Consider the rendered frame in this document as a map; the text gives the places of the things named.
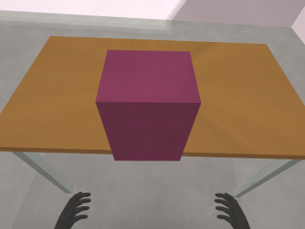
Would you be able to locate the table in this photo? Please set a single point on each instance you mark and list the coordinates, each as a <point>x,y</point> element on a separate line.
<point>249,108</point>

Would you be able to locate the robot right hand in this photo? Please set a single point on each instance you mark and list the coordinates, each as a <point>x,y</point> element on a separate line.
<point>236,217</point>

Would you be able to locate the robot left hand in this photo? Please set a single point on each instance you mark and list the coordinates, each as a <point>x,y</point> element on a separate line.
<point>68,216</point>

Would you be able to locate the carton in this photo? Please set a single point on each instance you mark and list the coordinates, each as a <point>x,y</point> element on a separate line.
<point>148,102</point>

